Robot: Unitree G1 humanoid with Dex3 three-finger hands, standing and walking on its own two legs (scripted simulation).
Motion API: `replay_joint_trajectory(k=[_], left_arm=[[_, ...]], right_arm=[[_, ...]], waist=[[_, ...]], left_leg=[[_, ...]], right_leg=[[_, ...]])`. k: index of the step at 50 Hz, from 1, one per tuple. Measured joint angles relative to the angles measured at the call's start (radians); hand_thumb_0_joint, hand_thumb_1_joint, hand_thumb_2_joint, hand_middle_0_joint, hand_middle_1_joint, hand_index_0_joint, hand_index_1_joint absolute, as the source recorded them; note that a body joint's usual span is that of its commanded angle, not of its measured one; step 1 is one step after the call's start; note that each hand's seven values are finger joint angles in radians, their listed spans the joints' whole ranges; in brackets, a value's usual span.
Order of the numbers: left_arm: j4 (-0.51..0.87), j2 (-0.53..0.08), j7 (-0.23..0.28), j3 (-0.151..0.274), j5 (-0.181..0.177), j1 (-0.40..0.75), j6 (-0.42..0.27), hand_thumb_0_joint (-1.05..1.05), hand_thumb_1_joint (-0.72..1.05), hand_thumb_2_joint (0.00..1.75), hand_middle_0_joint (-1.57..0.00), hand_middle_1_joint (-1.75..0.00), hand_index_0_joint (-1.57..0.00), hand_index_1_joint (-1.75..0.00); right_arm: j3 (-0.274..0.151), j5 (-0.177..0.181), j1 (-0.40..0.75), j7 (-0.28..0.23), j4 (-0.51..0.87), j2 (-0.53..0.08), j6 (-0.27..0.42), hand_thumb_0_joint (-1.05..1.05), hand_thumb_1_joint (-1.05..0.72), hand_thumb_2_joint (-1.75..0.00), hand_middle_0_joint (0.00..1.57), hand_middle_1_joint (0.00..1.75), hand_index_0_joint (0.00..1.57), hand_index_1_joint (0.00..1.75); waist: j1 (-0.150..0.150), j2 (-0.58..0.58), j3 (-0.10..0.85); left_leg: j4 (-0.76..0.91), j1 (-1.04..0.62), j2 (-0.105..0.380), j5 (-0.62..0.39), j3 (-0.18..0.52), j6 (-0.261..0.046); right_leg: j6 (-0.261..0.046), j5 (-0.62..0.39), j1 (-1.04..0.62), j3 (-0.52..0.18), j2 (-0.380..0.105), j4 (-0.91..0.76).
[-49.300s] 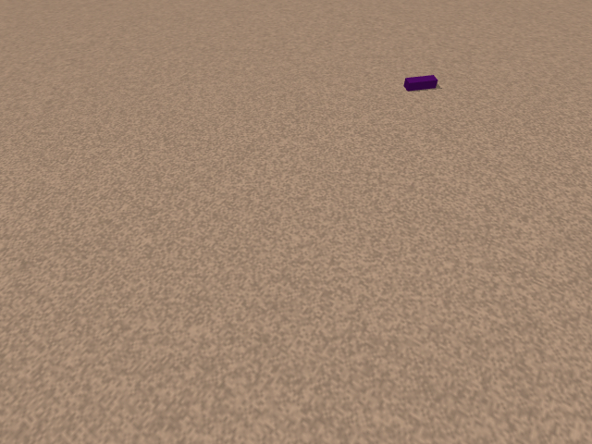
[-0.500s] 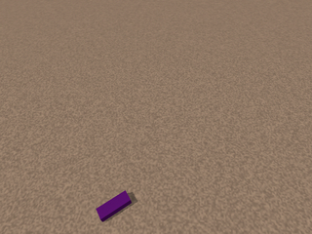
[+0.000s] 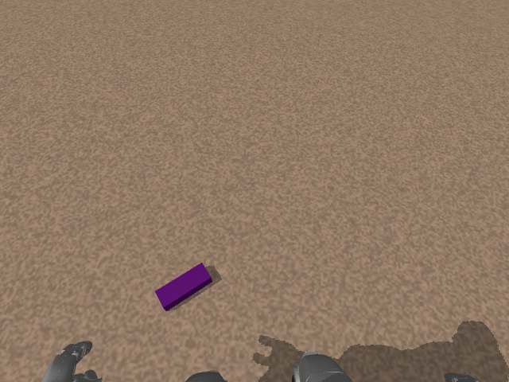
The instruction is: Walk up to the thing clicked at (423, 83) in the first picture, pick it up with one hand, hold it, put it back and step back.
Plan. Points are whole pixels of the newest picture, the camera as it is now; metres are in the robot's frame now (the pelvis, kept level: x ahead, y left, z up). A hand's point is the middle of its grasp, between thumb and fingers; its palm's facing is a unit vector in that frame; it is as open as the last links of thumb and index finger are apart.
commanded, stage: step back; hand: left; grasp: from above
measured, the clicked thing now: (184, 286) +0.47 +0.24 -0.73
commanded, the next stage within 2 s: none
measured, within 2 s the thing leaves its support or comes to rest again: neither
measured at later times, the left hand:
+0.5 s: hand out of the picture +0.01 +0.24 -0.13, palm faces -0.09 -0.91 -0.39, open 7.4 cm
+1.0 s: hand out of the picture -0.13 +0.27 -0.15, palm faces -0.06 -0.93 -0.36, open 7.4 cm
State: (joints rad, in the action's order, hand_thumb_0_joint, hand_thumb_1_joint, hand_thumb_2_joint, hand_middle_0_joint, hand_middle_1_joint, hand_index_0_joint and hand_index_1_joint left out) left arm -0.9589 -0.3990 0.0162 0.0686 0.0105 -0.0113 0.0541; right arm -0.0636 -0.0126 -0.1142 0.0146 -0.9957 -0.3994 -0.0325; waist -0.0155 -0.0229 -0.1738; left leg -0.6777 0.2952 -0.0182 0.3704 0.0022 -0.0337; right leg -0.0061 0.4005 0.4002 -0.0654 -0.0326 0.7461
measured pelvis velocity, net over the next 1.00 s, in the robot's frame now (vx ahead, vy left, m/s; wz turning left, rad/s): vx -0.24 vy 0.01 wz -0.08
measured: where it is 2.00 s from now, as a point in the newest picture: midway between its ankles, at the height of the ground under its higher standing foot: outside the picture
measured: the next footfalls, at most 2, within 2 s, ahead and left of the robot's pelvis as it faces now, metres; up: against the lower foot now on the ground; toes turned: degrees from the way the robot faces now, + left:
right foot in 0.34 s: -0.05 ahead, -0.13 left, +0.00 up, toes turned -2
left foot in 0.72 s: -0.13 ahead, +0.12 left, +0.00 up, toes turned -4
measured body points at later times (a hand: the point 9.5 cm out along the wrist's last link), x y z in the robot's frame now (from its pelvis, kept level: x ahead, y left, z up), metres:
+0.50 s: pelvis -0.09 -0.01 +0.01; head -0.04 -0.04 +0.45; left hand +0.02 +0.29 -0.10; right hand -0.01 -0.33 -0.13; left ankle -0.08 +0.12 -0.65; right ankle -0.09 -0.13 -0.72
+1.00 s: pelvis -0.24 +0.01 +0.01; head -0.17 +0.03 +0.45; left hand -0.13 +0.32 -0.12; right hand -0.13 -0.31 -0.08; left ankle -0.17 +0.12 -0.72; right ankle -0.29 -0.15 -0.64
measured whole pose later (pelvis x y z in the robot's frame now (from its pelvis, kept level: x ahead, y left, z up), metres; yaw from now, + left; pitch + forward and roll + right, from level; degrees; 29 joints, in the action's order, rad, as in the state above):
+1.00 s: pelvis -0.24 +0.01 +0.01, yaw -5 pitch -2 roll -2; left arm -0.83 -0.40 0.01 0.09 0.02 -0.18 0.06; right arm -0.04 -0.03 -0.12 -0.01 -0.83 -0.36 -0.02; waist 0.02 -0.04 -0.18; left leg -0.57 0.33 0.03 0.21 0.01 -0.02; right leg 0.03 0.49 0.39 -0.16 0.10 1.11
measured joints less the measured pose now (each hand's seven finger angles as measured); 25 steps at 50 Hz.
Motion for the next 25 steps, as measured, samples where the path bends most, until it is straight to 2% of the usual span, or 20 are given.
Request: replay_joint_trajectory(k=[2, 4, 6, 8, 13, 15, 17, 19, 20, 22, 23, 25], left_arm=[[0.021, -0.013, 0.011, 0.005, -0.002, 0.012, 0.005, 0.01, 0.90, 0.90, -0.20, -0.30, -0.21, -0.30], [0.032, -0.013, 0.017, 0.004, -0.006, 0.013, 0.005, 0.01, 0.90, 0.90, -0.20, -0.30, -0.21, -0.30], [0.044, -0.007, 0.016, 0.000, -0.008, 0.000, 0.004, 0.01, 0.90, 0.90, -0.20, -0.30, -0.20, -0.30], [0.052, 0.002, 0.011, -0.003, -0.005, -0.025, 0.002, 0.01, 0.90, 0.90, -0.20, -0.30, -0.20, -0.30], [0.052, 0.016, 0.000, -0.001, 0.001, -0.080, 0.003, 0.01, 0.90, 0.90, -0.20, -0.30, -0.21, -0.30], [0.054, 0.020, -0.003, 0.001, 0.002, -0.093, -0.001, 0.01, 0.90, 0.90, -0.20, -0.30, -0.21, -0.30], [0.054, 0.024, -0.007, 0.003, 0.006, -0.106, -0.011, 0.01, 0.90, 0.90, -0.20, -0.30, -0.21, -0.30], [0.042, 0.053, -0.007, 0.004, 0.014, -0.102, -0.020, 0.01, 0.90, 0.90, -0.20, -0.30, -0.21, -0.30], [0.044, 0.063, -0.011, 0.001, 0.017, -0.110, -0.022, 0.01, 0.90, 0.90, -0.20, -0.30, -0.21, -0.30], [0.061, 0.062, -0.020, -0.005, 0.024, -0.135, -0.024, 0.01, 0.90, 0.90, -0.20, -0.30, -0.21, -0.30], [0.068, 0.061, -0.020, -0.003, 0.023, -0.143, -0.024, 0.01, 0.90, 0.90, -0.20, -0.30, -0.21, -0.30], [0.080, 0.064, -0.016, -0.001, 0.019, -0.152, -0.023, 0.01, 0.90, 0.90, -0.21, -0.30, -0.21, -0.30]], right_arm=[[0.008, -0.011, -0.013, -0.002, 0.007, 0.023, 0.001, 0.01, -0.90, -0.90, 0.20, 0.30, 0.20, 0.30], [0.013, -0.019, -0.027, -0.006, 0.019, 0.036, -0.001, 0.01, -0.90, -0.90, 0.21, 0.30, 0.20, 0.30], [0.015, -0.024, -0.030, -0.014, 0.033, 0.039, -0.004, 0.01, -0.90, -0.90, 0.21, 0.30, 0.20, 0.30], [0.013, -0.022, -0.026, -0.022, 0.053, 0.039, -0.003, 0.01, -0.90, -0.90, 0.21, 0.30, 0.20, 0.30], [0.012, -0.014, -0.010, -0.032, 0.111, 0.044, 0.010, 0.01, -0.90, -0.90, 0.21, 0.30, 0.20, 0.30], [0.015, -0.012, -0.002, -0.030, 0.126, 0.041, 0.008, 0.01, -0.90, -0.90, 0.21, 0.30, 0.20, 0.30], [0.019, -0.008, 0.006, -0.027, 0.134, 0.035, 0.001, 0.01, -0.90, -0.90, 0.21, 0.30, 0.20, 0.30], [0.014, 0.002, 0.020, -0.026, 0.125, 0.015, -0.009, 0.01, -0.90, -0.90, 0.21, 0.30, 0.20, 0.30], [0.012, 0.007, 0.018, -0.026, 0.119, 0.011, -0.016, 0.01, -0.90, -0.90, 0.21, 0.30, 0.20, 0.30], [0.012, 0.011, 0.012, -0.028, 0.104, 0.020, -0.029, 0.01, -0.90, -0.90, 0.21, 0.30, 0.20, 0.30], [0.012, 0.012, 0.009, -0.028, 0.100, 0.023, -0.032, 0.01, -0.90, -0.90, 0.21, 0.30, 0.20, 0.30], [0.016, 0.019, -0.002, -0.026, 0.098, 0.017, -0.028, 0.01, -0.90, -0.90, 0.21, 0.30, 0.20, 0.30]], waist=[[-0.002, -0.019, -0.019], [-0.009, -0.020, -0.025], [-0.006, -0.018, -0.027], [-0.003, -0.012, -0.031], [0.000, -0.005, -0.041], [0.004, 0.000, -0.044], [0.011, 0.008, -0.041], [-0.002, 0.076, -0.062], [-0.008, 0.096, -0.053], [0.012, 0.072, -0.023], [0.024, 0.054, -0.015], [0.029, 0.042, 0.000]], left_leg=[[0.011, 0.004, 0.002, -0.025, 0.000, -0.002], [0.041, 0.009, 0.008, -0.056, 0.007, -0.005], [0.067, 0.013, 0.013, -0.079, -0.002, -0.009], [0.077, 0.018, 0.019, -0.092, -0.019, -0.013], [0.051, 0.038, 0.031, -0.098, -0.060, -0.012], [0.023, 0.056, 0.038, -0.094, -0.074, -0.006], [-0.021, 0.081, 0.047, -0.082, -0.087, 0.003], [-0.062, 0.091, 0.085, -0.076, -0.050, 0.014], [-0.074, 0.101, 0.081, -0.068, -0.022, 0.014], [-0.207, 0.134, 0.011, 0.091, 0.029, 0.021], [-0.289, 0.145, -0.025, 0.134, 0.048, 0.025], [-0.408, 0.158, -0.079, 0.148, 0.097, 0.029]], right_leg=[[-0.018, 0.118, 0.040, -0.060, 0.071, 0.149], [-0.027, 0.147, 0.069, -0.080, 0.126, 0.272], [-0.024, 0.127, 0.084, -0.083, 0.150, 0.360], [-0.009, 0.116, 0.073, -0.077, 0.152, 0.392], [0.022, 0.112, -0.021, -0.056, 0.107, 0.251], [0.020, 0.092, -0.070, -0.033, 0.079, 0.125], [0.010, 0.017, -0.127, -0.009, 0.059, -0.030], [-0.001, -0.032, -0.160, 0.030, 0.095, -0.077], [-0.007, -0.039, -0.161, 0.044, 0.102, -0.083], [-0.019, -0.045, -0.137, 0.025, 0.080, -0.072], [-0.021, -0.055, -0.131, 0.008, 0.065, -0.078], [-0.018, -0.090, -0.125, -0.001, 0.045, -0.118]])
